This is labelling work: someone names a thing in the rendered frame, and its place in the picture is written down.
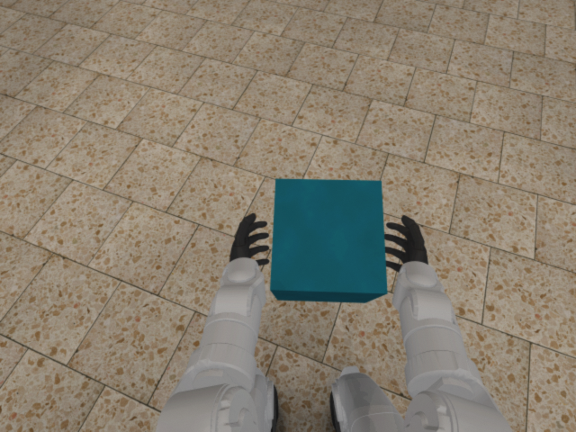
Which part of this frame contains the right robot thigh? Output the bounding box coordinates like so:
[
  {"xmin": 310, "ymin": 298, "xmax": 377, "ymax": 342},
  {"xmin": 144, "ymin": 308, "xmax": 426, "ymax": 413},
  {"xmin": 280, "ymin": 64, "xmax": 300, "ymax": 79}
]
[{"xmin": 331, "ymin": 373, "xmax": 404, "ymax": 432}]

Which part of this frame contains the carton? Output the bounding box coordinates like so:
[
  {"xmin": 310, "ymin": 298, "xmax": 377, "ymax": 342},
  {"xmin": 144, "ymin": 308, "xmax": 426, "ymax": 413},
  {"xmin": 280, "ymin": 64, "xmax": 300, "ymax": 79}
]
[{"xmin": 270, "ymin": 179, "xmax": 387, "ymax": 303}]

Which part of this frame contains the robot right upper arm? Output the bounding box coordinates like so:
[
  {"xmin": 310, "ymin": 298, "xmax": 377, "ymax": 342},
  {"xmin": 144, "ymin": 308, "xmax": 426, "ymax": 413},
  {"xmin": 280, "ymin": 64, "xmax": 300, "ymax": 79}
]
[{"xmin": 403, "ymin": 390, "xmax": 512, "ymax": 432}]

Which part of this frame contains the right robot hand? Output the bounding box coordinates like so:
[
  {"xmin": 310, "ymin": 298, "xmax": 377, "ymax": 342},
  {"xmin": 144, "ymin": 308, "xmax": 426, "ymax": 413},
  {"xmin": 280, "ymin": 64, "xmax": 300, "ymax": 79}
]
[{"xmin": 384, "ymin": 215, "xmax": 428, "ymax": 272}]

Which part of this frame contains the left robot forearm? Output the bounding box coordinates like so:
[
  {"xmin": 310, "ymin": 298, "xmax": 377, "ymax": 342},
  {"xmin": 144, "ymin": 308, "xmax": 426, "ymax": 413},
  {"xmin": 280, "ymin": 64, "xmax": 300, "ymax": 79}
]
[{"xmin": 156, "ymin": 257, "xmax": 266, "ymax": 432}]

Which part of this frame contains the robot right shin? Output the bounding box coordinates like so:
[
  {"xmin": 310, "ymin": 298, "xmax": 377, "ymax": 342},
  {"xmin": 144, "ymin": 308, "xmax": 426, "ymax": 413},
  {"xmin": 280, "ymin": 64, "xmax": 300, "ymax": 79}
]
[{"xmin": 338, "ymin": 365, "xmax": 360, "ymax": 432}]

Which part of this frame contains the robot left upper arm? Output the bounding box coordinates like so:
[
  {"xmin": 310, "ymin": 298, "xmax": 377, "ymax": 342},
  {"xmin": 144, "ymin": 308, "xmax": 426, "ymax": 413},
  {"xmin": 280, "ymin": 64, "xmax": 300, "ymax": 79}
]
[{"xmin": 157, "ymin": 383, "xmax": 258, "ymax": 432}]

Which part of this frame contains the right robot forearm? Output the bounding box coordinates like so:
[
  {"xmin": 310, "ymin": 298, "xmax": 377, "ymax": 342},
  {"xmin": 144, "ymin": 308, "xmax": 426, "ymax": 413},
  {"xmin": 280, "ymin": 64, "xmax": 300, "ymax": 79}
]
[{"xmin": 392, "ymin": 261, "xmax": 504, "ymax": 417}]

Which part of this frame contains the left robot hand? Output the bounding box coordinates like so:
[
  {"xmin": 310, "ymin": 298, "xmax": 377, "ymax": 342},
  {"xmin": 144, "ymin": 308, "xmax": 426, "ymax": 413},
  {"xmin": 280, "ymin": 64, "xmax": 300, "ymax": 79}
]
[{"xmin": 229, "ymin": 213, "xmax": 269, "ymax": 266}]

